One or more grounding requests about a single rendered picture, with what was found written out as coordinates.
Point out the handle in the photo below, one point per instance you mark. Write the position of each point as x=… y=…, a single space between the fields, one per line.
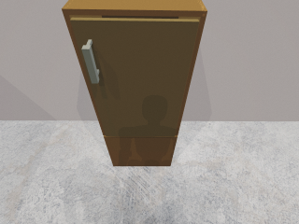
x=90 y=62

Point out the cupboard door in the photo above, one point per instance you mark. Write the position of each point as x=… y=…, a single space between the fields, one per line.
x=143 y=69

